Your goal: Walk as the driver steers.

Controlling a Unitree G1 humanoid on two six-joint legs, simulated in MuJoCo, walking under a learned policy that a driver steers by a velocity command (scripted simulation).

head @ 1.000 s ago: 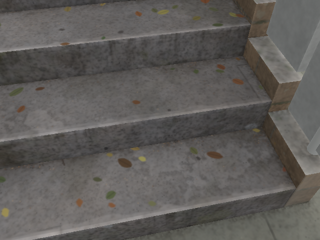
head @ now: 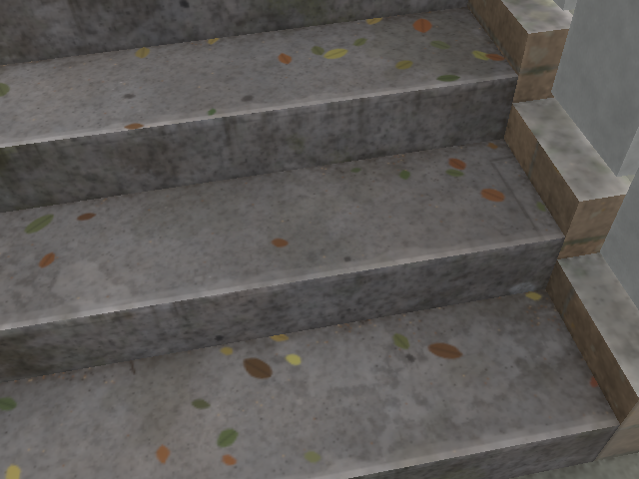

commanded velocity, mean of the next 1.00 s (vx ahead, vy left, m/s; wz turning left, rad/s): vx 0.48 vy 0.00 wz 0.42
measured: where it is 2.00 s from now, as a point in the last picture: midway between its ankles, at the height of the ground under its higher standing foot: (131, 153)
